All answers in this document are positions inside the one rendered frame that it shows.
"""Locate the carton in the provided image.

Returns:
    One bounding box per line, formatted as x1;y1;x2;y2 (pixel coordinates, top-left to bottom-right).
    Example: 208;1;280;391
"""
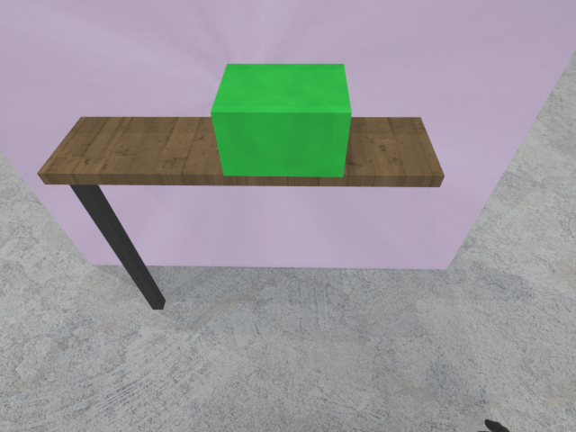
211;64;352;177

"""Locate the table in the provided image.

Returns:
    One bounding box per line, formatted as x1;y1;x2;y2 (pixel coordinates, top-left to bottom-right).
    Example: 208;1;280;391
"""
37;117;445;310

